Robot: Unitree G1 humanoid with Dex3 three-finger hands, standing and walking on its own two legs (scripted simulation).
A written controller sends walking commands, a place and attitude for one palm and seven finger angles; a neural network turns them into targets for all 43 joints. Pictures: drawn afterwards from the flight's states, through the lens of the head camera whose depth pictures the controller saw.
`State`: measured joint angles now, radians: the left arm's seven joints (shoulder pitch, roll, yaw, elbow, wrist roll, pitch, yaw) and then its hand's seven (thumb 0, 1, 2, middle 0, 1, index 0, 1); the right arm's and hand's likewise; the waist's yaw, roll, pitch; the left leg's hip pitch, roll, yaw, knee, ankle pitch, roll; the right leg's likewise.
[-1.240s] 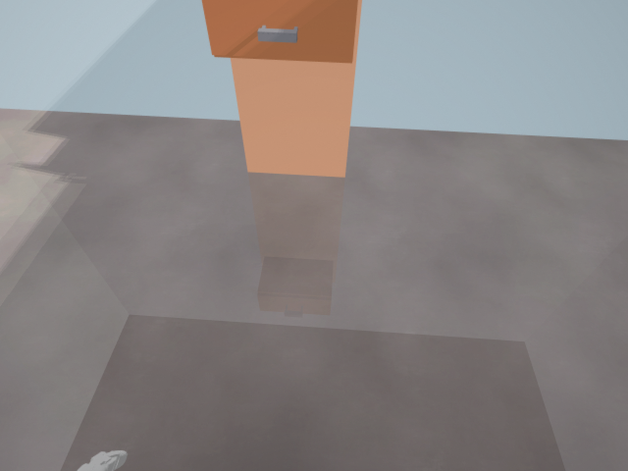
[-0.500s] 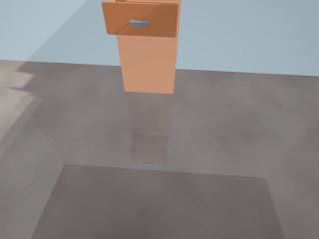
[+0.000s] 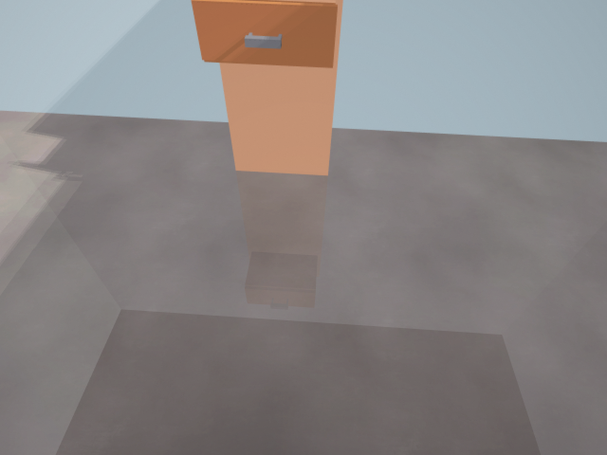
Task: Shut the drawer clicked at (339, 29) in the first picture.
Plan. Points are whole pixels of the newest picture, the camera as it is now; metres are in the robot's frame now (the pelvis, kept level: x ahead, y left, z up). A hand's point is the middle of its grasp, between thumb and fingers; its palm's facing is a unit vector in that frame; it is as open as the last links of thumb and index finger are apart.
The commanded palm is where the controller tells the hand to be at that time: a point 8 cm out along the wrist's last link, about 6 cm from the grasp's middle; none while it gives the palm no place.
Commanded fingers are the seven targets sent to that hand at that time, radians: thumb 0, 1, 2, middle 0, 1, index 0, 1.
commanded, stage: look at it before walking up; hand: left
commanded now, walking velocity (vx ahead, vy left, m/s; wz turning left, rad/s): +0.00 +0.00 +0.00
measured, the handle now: (264, 39) +1.25 +0.20 +0.02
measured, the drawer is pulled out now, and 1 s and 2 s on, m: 0.29 0.29 0.29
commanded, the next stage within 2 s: walk to a spot facing it in 0.50 s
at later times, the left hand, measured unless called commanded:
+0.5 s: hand out of the picture +0.08 +0.25 -0.15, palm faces -0.02 -0.94 -0.34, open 7.4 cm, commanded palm none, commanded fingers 0.00 0.90 0.90 -0.20 -0.30 -0.20 -0.30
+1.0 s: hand out of the picture +0.04 +0.20 -0.19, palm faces -0.01 -0.99 -0.15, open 7.4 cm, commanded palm none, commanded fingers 0.00 0.90 0.90 -0.20 -0.30 -0.20 -0.30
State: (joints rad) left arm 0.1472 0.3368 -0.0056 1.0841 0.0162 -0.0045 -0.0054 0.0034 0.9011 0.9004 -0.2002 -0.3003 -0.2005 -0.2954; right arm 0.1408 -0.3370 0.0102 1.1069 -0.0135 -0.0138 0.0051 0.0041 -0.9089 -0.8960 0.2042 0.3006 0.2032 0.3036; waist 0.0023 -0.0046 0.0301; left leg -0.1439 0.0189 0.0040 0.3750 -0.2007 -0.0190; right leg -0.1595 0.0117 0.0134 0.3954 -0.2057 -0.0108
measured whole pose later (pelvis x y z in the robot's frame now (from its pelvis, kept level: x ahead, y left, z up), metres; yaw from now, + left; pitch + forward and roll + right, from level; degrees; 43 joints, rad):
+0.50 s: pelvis +0.01 +0.00 +0.00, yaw +0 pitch -2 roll +0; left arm 0.14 0.34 -0.01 1.09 0.02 -0.01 0.00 0.00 0.90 0.90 -0.20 -0.30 -0.20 -0.30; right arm 0.12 -0.34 0.01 1.10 -0.01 -0.02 0.00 0.00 -0.91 -0.90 0.20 0.30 0.20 0.30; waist 0.01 0.00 0.03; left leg -0.13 0.02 0.00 0.36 -0.20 -0.02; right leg -0.14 0.01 0.01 0.38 -0.21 -0.01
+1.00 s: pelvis +0.08 +0.03 -0.01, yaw -1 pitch -1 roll +0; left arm 0.37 0.19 0.03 1.13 0.03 0.01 -0.02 0.01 0.90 0.90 -0.20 -0.30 -0.20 -0.29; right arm 0.40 -0.16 0.00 1.11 -0.03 -0.07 -0.01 0.00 -0.91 -0.90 0.20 0.30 0.20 0.30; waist -0.01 -0.04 0.01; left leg -0.08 0.02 0.09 0.49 -0.39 0.02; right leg -0.35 -0.02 -0.04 0.98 -0.45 -0.02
